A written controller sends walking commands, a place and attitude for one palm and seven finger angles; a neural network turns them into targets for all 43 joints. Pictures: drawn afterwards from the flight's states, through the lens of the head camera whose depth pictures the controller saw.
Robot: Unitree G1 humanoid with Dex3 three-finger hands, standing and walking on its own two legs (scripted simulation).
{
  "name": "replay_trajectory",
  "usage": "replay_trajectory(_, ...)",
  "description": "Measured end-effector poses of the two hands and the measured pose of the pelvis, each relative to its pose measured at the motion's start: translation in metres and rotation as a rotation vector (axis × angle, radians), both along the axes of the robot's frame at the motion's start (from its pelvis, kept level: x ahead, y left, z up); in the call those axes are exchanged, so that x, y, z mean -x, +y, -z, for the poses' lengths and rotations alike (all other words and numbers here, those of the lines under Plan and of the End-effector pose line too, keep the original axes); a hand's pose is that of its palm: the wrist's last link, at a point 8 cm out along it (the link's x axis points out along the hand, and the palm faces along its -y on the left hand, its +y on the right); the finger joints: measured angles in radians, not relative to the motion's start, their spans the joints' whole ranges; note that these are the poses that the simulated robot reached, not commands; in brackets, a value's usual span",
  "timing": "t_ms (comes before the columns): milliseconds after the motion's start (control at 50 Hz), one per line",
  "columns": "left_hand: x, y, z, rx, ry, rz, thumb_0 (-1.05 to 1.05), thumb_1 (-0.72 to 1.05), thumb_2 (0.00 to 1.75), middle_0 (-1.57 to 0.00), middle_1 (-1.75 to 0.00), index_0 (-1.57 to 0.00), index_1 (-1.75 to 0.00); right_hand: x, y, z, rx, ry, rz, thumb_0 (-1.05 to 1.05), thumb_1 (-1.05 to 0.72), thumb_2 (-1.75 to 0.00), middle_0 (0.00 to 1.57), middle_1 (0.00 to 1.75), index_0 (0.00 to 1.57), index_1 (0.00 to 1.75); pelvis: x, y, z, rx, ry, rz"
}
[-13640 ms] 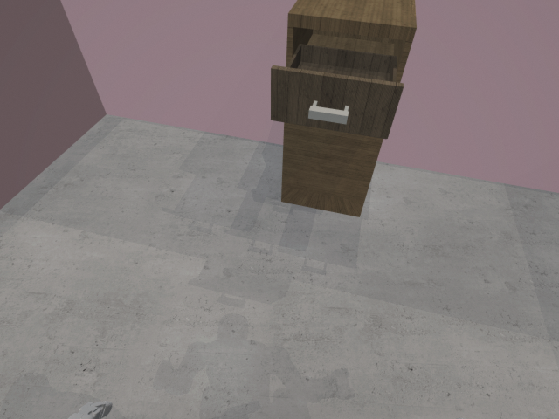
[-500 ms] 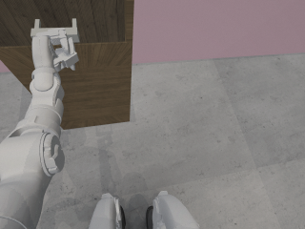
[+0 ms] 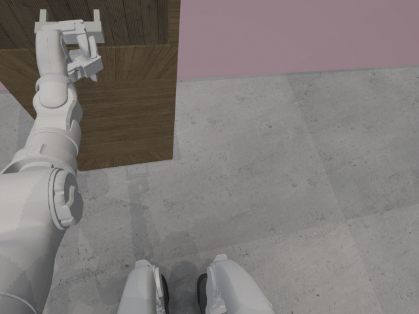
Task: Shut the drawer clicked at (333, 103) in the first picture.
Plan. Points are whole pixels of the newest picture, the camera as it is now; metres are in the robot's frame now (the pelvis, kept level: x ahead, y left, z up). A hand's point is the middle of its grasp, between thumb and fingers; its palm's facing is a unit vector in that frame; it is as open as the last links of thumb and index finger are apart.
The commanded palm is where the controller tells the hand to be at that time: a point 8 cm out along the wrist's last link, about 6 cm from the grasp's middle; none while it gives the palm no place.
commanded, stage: pull the fist back off the drawer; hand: left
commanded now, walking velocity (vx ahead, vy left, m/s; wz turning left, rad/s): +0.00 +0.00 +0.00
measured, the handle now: (71, 24) +0.64 +0.17 +0.08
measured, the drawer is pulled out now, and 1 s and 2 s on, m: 0.00 0.00 0.00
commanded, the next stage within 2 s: draw the hand back to the body in 0.36 s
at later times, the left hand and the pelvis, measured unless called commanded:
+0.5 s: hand (89, 60) +0.55 +0.14 +0.08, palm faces +0.11 -0.99 -0.03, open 3.2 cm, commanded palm +0.50 +0.18 +0.09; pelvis +0.05 -0.01 +0.03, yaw -1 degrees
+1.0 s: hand (38, 112) +0.39 +0.17 +0.17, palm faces +0.07 -0.99 -0.07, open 3.3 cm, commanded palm +0.36 +0.22 +0.18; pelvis +0.07 -0.01 +0.07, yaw +2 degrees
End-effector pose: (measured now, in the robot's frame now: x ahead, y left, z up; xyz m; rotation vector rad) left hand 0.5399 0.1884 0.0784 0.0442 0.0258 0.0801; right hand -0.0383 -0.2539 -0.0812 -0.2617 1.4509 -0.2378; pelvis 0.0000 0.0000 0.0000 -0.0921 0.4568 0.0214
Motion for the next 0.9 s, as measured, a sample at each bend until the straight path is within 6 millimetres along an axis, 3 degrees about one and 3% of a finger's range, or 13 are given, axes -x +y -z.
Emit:
replay_trajectory(220, 0.004, -0.008, 0.001, 0.019, -0.001, -0.005, -0.03, 0.74, 0.92, -1.4, -1.6, -1.4, -1.6, -0.023, 0.003, 0.0, -0.038, -0.027, 0.016, 0.01, -0.9, -0.89, 0.2, 0.29, 0.2, 0.3, -0.015, 0.001, -0.009, -0.014, -0.016, 0.019)
replay_trajectory(540, 0.019, 0.007, -0.006, 0.018, -0.04, -0.029, 0.02, 0.89, 0.9, -1.4, -1.6, -1.4, -1.6, -0.099, -0.006, -0.008, -0.079, -0.1, 0.02, 0.01, -0.9, -0.89, 0.2, 0.29, 0.2, 0.3, -0.056, -0.007, -0.029, -0.039, -0.056, 0.035)
replay_trajectory(720, 0.082, 0.016, -0.04, 0.014, -0.041, -0.005, 0.02, 0.9, 0.9, -1.4, -1.6, -1.4, -1.6, -0.169, -0.006, -0.032, -0.12, -0.282, -0.01, 0.01, -0.91, -0.9, 0.2, 0.29, 0.2, 0.3, -0.079, -0.01, -0.056, -0.054, -0.149, 0.039)
replay_trajectory(900, 0.142, 0.037, -0.07, -0.004, -0.065, -0.031, 0.02, 0.9, 0.9, -1.4, -1.6, -1.4, -1.6, -0.244, -0.006, -0.06, -0.106, -0.528, -0.127, 0.01, -0.91, -0.9, 0.2, 0.29, 0.2, 0.3, -0.075, -0.013, -0.067, -0.064, -0.248, 0.002)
